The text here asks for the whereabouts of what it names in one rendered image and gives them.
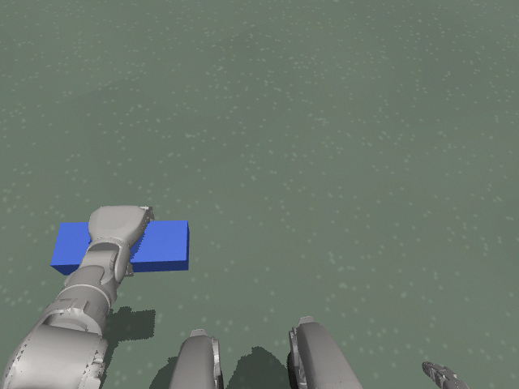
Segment left robot hand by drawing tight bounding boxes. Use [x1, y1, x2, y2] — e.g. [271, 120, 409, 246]
[88, 205, 154, 277]

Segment carton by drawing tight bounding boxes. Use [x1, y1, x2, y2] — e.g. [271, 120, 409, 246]
[50, 220, 190, 276]

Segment left robot arm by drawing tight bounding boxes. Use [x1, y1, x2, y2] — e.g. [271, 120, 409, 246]
[0, 237, 131, 389]

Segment right robot hand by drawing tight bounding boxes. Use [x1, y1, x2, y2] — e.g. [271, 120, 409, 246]
[422, 361, 469, 389]

